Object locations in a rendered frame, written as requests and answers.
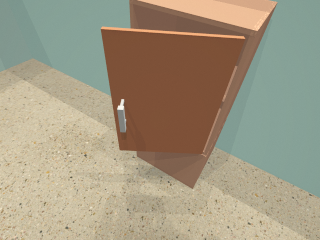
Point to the cupboard door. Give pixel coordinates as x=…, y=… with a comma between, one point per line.
x=172, y=83

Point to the handle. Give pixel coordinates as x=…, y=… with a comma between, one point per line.
x=121, y=116

